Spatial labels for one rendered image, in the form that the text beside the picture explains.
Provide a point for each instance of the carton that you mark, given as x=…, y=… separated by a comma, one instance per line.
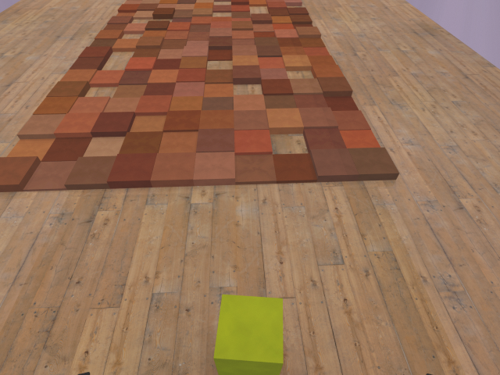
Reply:
x=249, y=338

